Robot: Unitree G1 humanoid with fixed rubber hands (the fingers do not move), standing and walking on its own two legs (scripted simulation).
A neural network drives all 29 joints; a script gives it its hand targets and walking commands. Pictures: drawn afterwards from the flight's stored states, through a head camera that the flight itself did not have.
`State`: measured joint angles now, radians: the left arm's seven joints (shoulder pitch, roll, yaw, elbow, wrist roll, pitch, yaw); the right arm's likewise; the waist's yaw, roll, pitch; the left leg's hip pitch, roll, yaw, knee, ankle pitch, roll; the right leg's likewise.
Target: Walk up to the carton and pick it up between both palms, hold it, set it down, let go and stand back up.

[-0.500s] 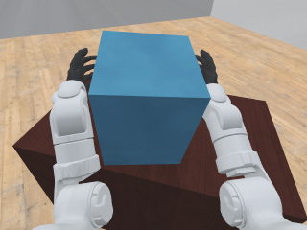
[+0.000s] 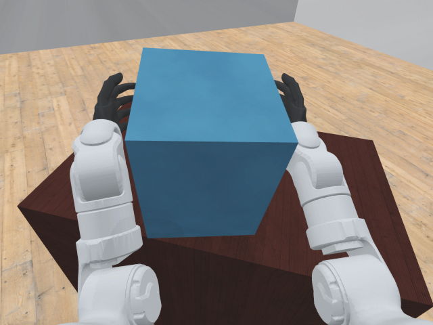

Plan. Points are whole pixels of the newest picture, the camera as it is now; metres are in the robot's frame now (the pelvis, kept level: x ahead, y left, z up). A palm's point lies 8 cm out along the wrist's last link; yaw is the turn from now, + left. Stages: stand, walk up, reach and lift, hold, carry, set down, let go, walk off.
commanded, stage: hold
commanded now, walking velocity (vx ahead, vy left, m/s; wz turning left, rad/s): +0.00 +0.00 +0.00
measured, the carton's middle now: (203, 149) +0.37 +0.02 +0.19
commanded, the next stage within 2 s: set down in 0.46 s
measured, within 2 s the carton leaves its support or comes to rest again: neither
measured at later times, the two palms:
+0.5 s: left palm (117, 121) +0.36 +0.15 +0.25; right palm (300, 121) +0.37 -0.14 +0.24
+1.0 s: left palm (122, 128) +0.38 +0.15 +0.22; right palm (289, 136) +0.39 -0.14 +0.20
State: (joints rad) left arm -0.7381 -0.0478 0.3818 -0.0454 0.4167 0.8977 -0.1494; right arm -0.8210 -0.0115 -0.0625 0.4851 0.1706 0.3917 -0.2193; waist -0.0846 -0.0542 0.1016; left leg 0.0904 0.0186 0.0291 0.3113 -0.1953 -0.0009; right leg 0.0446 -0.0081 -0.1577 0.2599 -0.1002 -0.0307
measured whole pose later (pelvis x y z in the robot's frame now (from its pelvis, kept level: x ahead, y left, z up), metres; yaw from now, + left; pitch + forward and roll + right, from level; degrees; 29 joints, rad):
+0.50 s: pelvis +0.01 +0.00 +0.00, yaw +0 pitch -12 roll -1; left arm -0.71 -0.06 0.38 -0.09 0.41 0.90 -0.15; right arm -0.80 -0.04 -0.01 0.44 0.22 0.40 -0.24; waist -0.11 -0.04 0.10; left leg 0.12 0.03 0.03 0.31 -0.21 -0.01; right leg 0.07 0.00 -0.16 0.25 -0.11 -0.03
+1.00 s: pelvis +0.02 +0.00 +0.00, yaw +1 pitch -13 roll -1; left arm -0.65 -0.09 0.34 0.05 0.44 0.61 -0.14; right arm -0.68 0.04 -0.14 0.55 0.02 0.05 -0.15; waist -0.09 -0.06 0.14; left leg 0.15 0.02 0.01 0.28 -0.21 0.00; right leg 0.12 -0.01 -0.18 0.23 -0.12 -0.02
